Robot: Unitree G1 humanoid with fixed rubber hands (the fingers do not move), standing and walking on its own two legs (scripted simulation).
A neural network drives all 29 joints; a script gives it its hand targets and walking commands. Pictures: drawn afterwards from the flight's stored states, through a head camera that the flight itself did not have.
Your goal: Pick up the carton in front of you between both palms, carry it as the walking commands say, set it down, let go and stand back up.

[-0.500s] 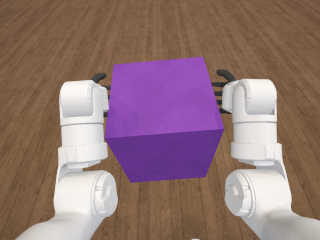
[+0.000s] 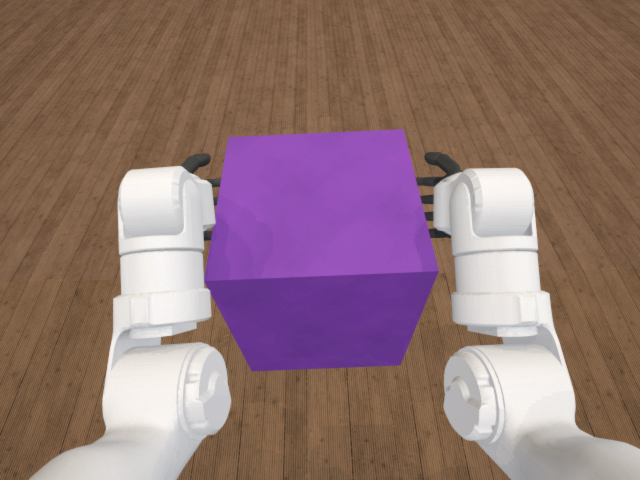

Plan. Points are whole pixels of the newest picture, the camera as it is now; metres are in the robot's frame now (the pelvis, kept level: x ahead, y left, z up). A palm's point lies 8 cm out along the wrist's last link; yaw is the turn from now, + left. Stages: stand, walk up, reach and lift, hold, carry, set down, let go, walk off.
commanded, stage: carry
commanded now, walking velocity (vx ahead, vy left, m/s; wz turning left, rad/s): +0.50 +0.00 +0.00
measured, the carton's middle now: (321, 260) +0.40 -0.01 +0.06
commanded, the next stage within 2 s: none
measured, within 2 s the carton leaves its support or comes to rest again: neither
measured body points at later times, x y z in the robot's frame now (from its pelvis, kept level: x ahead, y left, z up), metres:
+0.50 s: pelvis +0.30 -0.04 +0.03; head +0.35 -0.06 +0.48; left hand +0.69 +0.13 +0.18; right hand +0.72 -0.16 +0.17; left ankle +0.35 +0.08 -0.62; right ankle +0.29 -0.12 -0.70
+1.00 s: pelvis +0.62 -0.03 +0.05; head +0.65 -0.04 +0.50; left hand +1.04 +0.09 +0.23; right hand +1.01 -0.20 +0.23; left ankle +0.53 +0.07 -0.68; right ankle +0.75 -0.14 -0.65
